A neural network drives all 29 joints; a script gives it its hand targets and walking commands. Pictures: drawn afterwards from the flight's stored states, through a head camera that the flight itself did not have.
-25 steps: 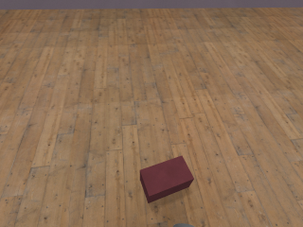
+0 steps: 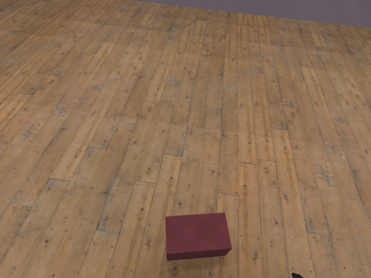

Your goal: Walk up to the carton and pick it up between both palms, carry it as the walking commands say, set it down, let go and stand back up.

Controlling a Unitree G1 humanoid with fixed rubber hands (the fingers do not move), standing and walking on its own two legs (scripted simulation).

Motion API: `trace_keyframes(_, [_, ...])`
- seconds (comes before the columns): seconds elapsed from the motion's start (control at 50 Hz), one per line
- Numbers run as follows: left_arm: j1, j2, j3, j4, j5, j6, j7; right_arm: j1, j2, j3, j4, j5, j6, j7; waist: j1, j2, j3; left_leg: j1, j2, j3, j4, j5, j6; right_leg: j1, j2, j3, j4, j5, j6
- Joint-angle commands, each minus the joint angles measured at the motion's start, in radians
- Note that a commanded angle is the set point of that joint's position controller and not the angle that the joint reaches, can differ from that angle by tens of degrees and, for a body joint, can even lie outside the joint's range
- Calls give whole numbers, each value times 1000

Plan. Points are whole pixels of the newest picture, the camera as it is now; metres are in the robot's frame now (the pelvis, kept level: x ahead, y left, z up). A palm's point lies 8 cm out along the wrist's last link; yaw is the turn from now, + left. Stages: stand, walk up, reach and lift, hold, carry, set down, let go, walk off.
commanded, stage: walk up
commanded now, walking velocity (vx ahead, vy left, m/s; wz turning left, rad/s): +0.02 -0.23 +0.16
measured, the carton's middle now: (195, 236) +0.38 -0.07 -0.68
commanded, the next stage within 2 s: none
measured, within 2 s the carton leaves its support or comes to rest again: neither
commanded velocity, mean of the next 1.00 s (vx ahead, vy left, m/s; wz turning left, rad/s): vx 0.00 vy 0.00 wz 0.09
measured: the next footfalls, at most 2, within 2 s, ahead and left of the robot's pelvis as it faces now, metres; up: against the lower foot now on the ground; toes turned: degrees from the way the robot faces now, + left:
left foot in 0.02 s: +0.04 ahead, +0.05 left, +0.00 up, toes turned +6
right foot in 0.32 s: +0.09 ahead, -0.21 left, +0.00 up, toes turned -7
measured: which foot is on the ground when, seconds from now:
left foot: up 0.00-0.00, down 0.02-0.34, up 0.36-0.68, down 0.70-1.00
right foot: down 0.00-0.02, up 0.04-0.30, down 0.32-0.72, up 0.74-0.98, down 1.00-1.00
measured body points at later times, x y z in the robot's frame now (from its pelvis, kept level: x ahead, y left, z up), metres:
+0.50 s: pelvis +0.03 -0.08 +0.02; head +0.07 -0.11 +0.47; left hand +0.06 +0.15 -0.12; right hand +0.06 -0.33 -0.15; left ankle -0.03 +0.04 -0.66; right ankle +0.05 -0.21 -0.72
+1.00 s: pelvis +0.04 -0.03 +0.01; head +0.06 -0.03 +0.46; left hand +0.03 +0.19 -0.15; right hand +0.12 -0.25 -0.14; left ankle +0.01 +0.06 -0.72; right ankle +0.03 -0.15 -0.73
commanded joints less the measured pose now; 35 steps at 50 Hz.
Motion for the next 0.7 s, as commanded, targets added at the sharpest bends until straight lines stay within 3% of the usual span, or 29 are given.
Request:
trace_keyframes(0.0, [27, 63, 11, -43, -13, 16, -13, 201, -215, -64, 16, -25, -1, -5, -75, 278, 38, 251, 532, -555, -483, 408, 147, -353, -29, 215, 453, -218, 60])
trace_keyframes(0.02, [30, 65, 3, -19, -23, 18, -20, 155, -202, -58, 4, -10, -2, -6, -82, 212, 60, 176, 496, -452, -495, 349, 121, -290, -39, 258, 446, -163, 56])
trace_keyframes(0.04, [41, 71, 6, -12, -31, 11, -23, 73, -127, -34, 5, -6, -16, 0, -32, 188, 103, 181, 369, -320, -448, 466, 114, -283, -18, 242, 497, -117, 47])
trace_keyframes(0.06, [66, 55, 1, -8, -34, 0, -24, 10, -124, -29, -13, -3, -30, 7, -22, 294, 91, 161, 333, -240, -438, 545, 134, -254, -34, 223, 473, -95, 66])
trace_keyframes(0.08, [49, 43, -16, -2, -44, -11, -23, -78, -47, -16, -28, -2, -38, 18, 3, 304, 53, 115, 220, -144, -437, 592, 133, -123, -38, 206, 403, -86, 63])
trace_keyframes(0.1, [100, 73, -7, 16, -45, -12, -17, -65, -71, -12, -31, -6, -43, 20, -1, 306, 16, 118, 224, -114, -445, 546, 123, -71, -20, 182, 356, -58, 54])
trace_keyframes(0.12, [76, 75, -10, 5, -34, -10, -16, -39, -24, -5, -5, 5, -31, 17, -8, 219, -6, 175, 159, -62, -406, 522, 122, -62, -20, 167, 290, -74, 64])
trace_keyframes(0.18, [49, 15, -23, -1, -29, -21, -1, 70, -62, -6, 38, 1, -39, 16, -43, 113, -27, 279, 185, -52, -357, 623, 142, -49, 3, 97, 83, -35, 63])
trace_keyframes(0.2, [49, -11, -26, 9, -35, -25, 7, 46, -41, 2, 49, 7, -42, 18, -19, 137, -32, 300, 198, -68, -344, 665, 122, -24, -4, 117, -27, 17, 62])
trace_keyframes(0.22, [59, -1, -19, 21, -35, -35, 5, 48, -69, -8, 51, 10, -43, 17, -18, 66, -48, 297, 172, -60, -296, 672, 104, 43, 28, 78, -137, 126, 67])
trace_keyframes(0.24, [106, -1, -24, 34, -30, -45, 14, 45, -85, -10, 43, 10, -46, 24, 13, 81, -64, 287, 154, -46, -253, 629, 77, 128, -20, 94, -243, 241, 65])
trace_keyframes(0.26, [122, 46, -8, 48, -20, -59, 15, 79, -47, -5, 61, 20, -43, 22, -1, 1, -113, 216, 104, -29, -195, 452, 39, 222, -72, 152, -220, 443, 55])
trace_keyframes(0.28, [98, 99, -6, 48, -13, -60, 18, 115, 15, 10, 57, 15, -37, 23, -21, -201, -81, 111, 29, -23, -185, 149, -6, 243, -214, 305, -235, 522, 21])
trace_keyframes(0.3, [82, 135, 0, 22, -6, -56, 20, 130, 6, 8, 56, 14, -21, 26, -39, -231, -35, 42, -8, -46, -109, 9, -5, 197, -299, 392, -282, 418, -14])
trace_keyframes(0.34, [62, 127, 8, 12, -7, -53, 30, 87, -11, -9, 58, -6, 18, 30, 16, -277, 49, 6, 2, -74, 104, -140, -19, 80, -369, 455, -336, 182, -108])
trace_keyframes(0.36, [106, 166, 18, 31, 0, -56, 37, 40, -64, -31, 41, -7, 25, 35, 34, -220, 69, -67, -4, -70, 238, -146, -32, 104, -401, 490, -347, 238, -132])
trace_keyframes(0.4, [32, 137, 22, 5, -12, -60, 40, 70, -36, -22, 44, 2, 16, 50, -2, -296, -8, -73, 19, -89, 281, -96, -30, 137, -356, 345, -299, 444, -141])
trace_keyframes(0.42, [22, 147, 28, 8, -18, -63, 39, 86, -35, -27, 44, -1, 13, 48, -7, -280, -32, -25, 22, -96, 295, -43, -35, 106, -332, 311, -312, 386, -118])
trace_keyframes(0.46, [57, 175, 37, 8, -18, -51, 51, 43, -57, -38, 53, -16, 29, 52, 16, -106, -34, -98, 27, -120, 311, -28, -37, 160, -375, 363, -304, 313, -120])
trace_keyframes(0.48, [11, 151, 28, -13, -15, -59, 37, 88, -32, -23, 58, -12, 21, 46, -2, -194, -58, -51, 13, -94, 240, -9, -41, 118, -295, 281, -308, 253, -99])
trace_keyframes(0.5, [68, 169, 46, 15, -18, -48, 42, 53, -29, -22, 60, -14, 28, 55, 23, -163, -50, -114, -12, -82, 203, -57, -51, 218, -315, 321, -273, 242, -91])
trace_keyframes(0.52, [-5, 106, 25, 1, -10, -65, 34, 97, 33, 7, 46, -7, 13, 49, -19, -268, -81, -50, 7, -102, 79, -13, -30, 184, -256, 231, -264, 295, -97])
trace_keyframes(0.54, [71, 180, 51, 16, -17, -49, 42, 40, -28, -15, 45, -8, 27, 52, 37, -190, -86, -114, -10, -75, 94, -55, -37, 275, -342, 321, -252, 329, -119])
trace_keyframes(0.56, [-4, 101, 26, -6, -15, -58, 25, 61, 25, 14, 39, -2, 17, 52, -11, -305, -45, 9, 25, -90, -26, -6, -17, 146, -237, 194, -266, 300, -96])
trace_keyframes(0.6, [1, 185, 43, 11, -18, -51, 28, 64, -40, -9, 44, 2, 1, 47, -14, -176, -91, 53, -30, 7, -171, 100, -39, 187, -311, 238, -163, 506, -109])
trace_keyframes(0.62, [-25, 152, 32, 14, -18, -44, 23, 123, -2, 3, 60, -1, -9, 34, -45, -190, -113, 166, -20, 0, -346, 216, -35, 172, -257, 212, -131, 405, -81])
trace_keyframes(0.64, [8, 152, 31, 17, -24, -42, 19, 163, -61, -20, 90, -1, -15, 27, -41, -90, -119, 230, 7, -46, -392, 282, -22, 98, -240, 208, -103, 260, -45])
trace_keyframes(0.66, [26, 77, 11, 29, -24, -39, 11, 146, -103, -23, 88, -15, -29, 28, -41, 30, -95, 276, 163, -230, -405, 356, 10, -24, -133, 118, -14, 74, 20])
trace_keyframes(0.68, [10, 13, 1, 7, -31, -21, 12, 117, -139, -29, 55, -24, -35, 31, -25, 248, -36, 203, 324, -471, -526, 325, 72, -120, -21, 68, 103, -171, 57])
